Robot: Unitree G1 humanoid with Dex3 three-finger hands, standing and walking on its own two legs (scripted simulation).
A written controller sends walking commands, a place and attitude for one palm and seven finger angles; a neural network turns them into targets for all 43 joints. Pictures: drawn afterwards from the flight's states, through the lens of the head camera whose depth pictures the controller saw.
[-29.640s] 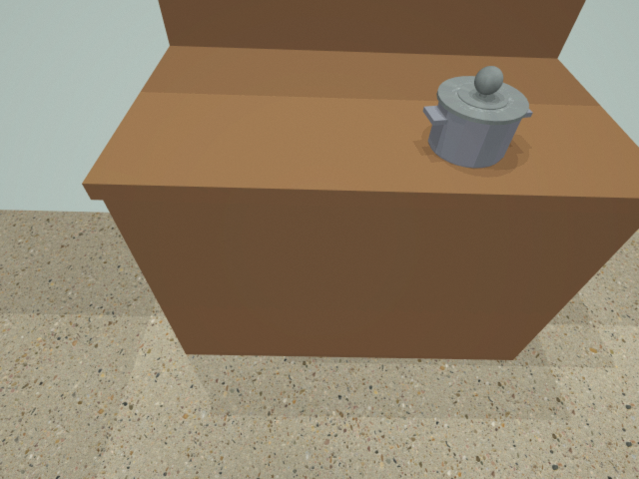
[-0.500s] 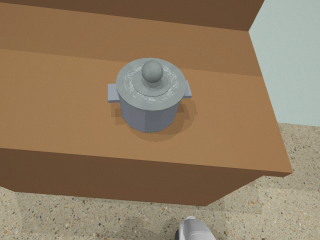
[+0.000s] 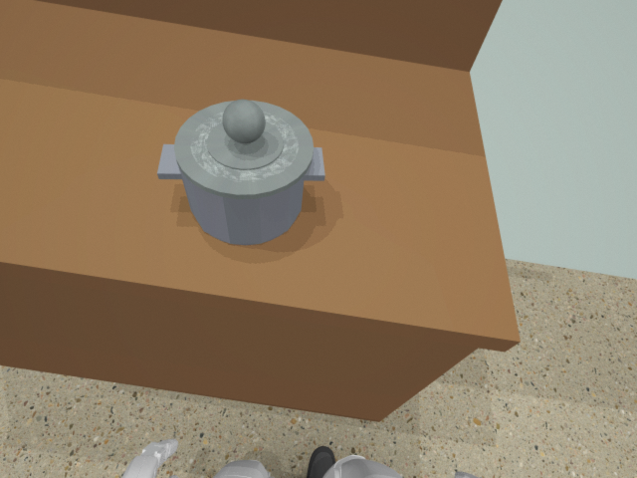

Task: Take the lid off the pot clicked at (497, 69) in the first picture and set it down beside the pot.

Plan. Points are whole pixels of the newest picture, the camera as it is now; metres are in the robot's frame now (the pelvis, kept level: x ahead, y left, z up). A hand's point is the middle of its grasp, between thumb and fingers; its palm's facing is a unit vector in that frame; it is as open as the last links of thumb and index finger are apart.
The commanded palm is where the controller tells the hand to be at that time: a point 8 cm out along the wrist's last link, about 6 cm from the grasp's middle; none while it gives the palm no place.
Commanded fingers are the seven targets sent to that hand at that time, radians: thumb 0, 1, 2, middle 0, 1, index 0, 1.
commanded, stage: come to a stop and stand still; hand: left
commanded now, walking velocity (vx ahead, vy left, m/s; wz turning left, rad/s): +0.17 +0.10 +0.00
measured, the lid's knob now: (244, 121) +0.47 +0.13 +0.16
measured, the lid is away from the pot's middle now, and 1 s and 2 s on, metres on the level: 0.01 0.01 0.01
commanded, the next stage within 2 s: look again from close up in 1.60 s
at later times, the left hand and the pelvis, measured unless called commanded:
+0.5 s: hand out of the picture -0.07 +0.18 -0.16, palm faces +0.00 -0.98 -0.19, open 7.4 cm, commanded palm none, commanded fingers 0.00 0.90 0.90 -0.20 -0.30 -0.20 -0.30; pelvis -0.06 -0.01 +0.02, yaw +0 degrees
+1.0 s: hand out of the picture -0.05 +0.10 -0.17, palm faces +0.06 -0.98 -0.17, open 7.3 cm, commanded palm none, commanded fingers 0.00 0.90 0.90 -0.20 -0.30 -0.20 -0.30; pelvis -0.04 -0.06 +0.01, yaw +0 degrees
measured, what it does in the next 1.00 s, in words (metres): steps on the spot: left foot, then right foot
